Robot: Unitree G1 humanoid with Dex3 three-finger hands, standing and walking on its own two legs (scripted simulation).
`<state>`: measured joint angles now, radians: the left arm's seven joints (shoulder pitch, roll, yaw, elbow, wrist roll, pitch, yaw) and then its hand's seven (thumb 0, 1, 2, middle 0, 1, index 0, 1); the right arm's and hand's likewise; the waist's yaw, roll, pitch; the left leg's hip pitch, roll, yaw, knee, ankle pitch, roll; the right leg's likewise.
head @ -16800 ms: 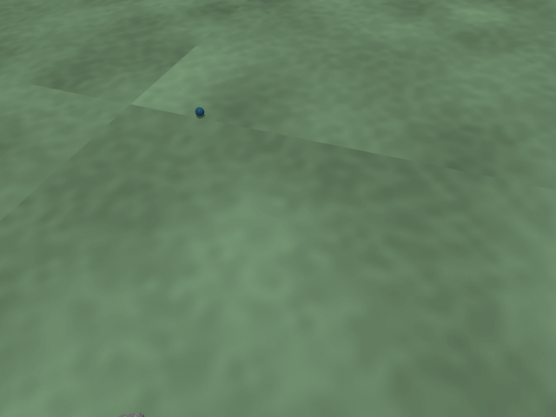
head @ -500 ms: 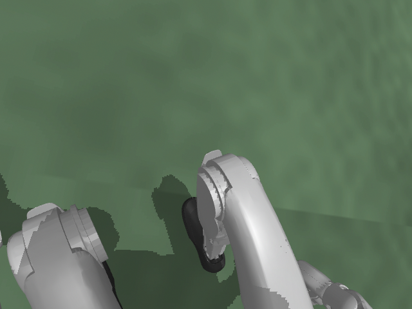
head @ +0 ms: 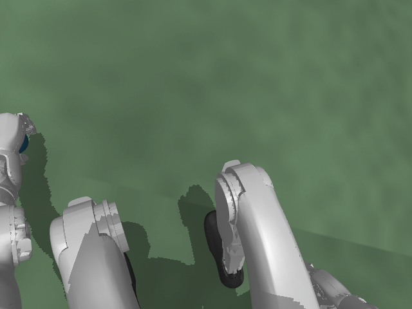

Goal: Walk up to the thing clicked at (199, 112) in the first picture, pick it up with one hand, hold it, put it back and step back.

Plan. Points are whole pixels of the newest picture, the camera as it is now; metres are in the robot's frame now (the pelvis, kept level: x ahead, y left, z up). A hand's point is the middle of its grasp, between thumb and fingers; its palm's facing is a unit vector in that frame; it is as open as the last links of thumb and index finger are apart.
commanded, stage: settle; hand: left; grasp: from above
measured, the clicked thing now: (11, 141) +0.45 +0.33 -0.23
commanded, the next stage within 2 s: lift in 0.46 s
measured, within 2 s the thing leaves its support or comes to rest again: neither
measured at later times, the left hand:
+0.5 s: hand out of the picture +0.42 +0.31 -0.13, palm faces -0.44 -0.09 -0.89, open 7.0 cm
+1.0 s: hand out of the picture +0.39 +0.32 -0.05, palm faces -0.46 -0.10 -0.88, open 7.0 cm
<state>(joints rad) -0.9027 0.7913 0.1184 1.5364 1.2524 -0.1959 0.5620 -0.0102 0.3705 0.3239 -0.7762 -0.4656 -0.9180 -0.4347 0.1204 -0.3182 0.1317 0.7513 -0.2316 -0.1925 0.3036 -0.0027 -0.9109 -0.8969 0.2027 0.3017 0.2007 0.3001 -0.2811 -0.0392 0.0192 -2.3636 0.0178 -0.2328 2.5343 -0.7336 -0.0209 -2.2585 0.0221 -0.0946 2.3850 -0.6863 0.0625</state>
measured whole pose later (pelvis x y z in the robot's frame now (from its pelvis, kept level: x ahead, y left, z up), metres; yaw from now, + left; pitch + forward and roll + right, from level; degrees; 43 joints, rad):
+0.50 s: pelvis -0.01 -0.01 +0.03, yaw +5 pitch +33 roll -8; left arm -0.93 0.69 0.06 1.42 1.23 -0.20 0.37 -0.02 0.38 0.28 -0.79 -0.44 -0.94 -0.41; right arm 0.15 -0.29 0.06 0.74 -0.14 -0.07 0.19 0.00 -0.91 -0.90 0.20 0.30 0.20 0.30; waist -0.22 0.01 -0.06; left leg -2.31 0.01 -0.16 2.40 -0.68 -0.03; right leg -2.23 0.00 -0.04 2.32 -0.66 0.05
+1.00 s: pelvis -0.02 -0.01 +0.08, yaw +7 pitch +34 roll -7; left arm -0.77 0.61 0.01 1.13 1.14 -0.14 0.19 -0.01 0.34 0.38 -0.77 -0.49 -0.92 -0.47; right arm 0.19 -0.28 -0.01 0.71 -0.06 0.00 0.12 0.00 -0.92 -0.90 0.20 0.30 0.20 0.30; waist -0.15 0.05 -0.14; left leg -2.17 0.02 -0.11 2.23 -0.66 -0.01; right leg -2.10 -0.02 -0.02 2.16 -0.65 0.05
